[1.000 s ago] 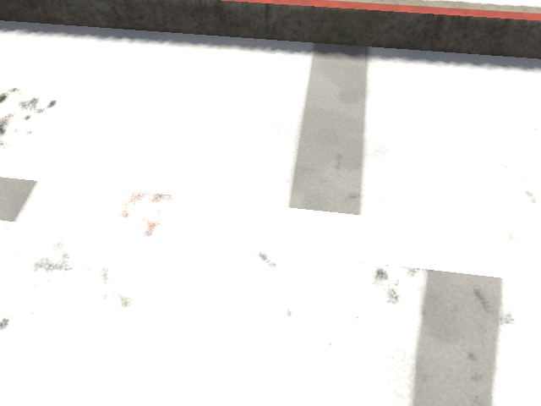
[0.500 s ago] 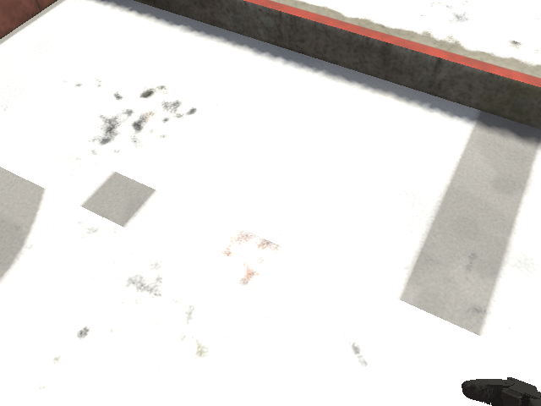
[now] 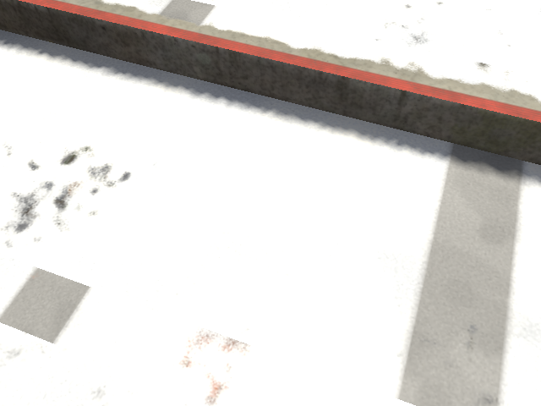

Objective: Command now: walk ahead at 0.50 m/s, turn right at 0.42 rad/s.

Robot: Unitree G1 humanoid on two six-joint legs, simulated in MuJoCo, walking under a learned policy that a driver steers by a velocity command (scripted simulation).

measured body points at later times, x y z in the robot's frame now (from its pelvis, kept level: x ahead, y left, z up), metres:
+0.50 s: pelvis +0.29 -0.03 +0.01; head +0.31 -0.05 +0.46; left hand +0.34 +0.25 -0.11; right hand +0.41 -0.31 -0.10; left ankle +0.49 +0.10 -0.68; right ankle +0.19 -0.07 -0.73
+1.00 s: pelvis +0.55 -0.08 +0.01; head +0.58 -0.09 +0.46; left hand +0.84 +0.02 -0.09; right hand +0.39 -0.29 -0.12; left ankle +0.53 +0.05 -0.73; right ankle +0.59 -0.26 -0.68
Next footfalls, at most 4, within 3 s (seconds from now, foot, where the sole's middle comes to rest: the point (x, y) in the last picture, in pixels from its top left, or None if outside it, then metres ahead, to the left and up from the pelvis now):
0.10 right None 0.23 -0.07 -0.77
0.62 left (265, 355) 0.57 0.03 -0.77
1.14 right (388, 311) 0.67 -0.30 -0.77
1.66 left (350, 208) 1.01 -0.24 -0.77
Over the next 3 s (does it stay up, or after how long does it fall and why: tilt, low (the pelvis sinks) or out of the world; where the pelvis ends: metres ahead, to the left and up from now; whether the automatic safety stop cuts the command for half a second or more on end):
stays up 1.17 -0.27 0.00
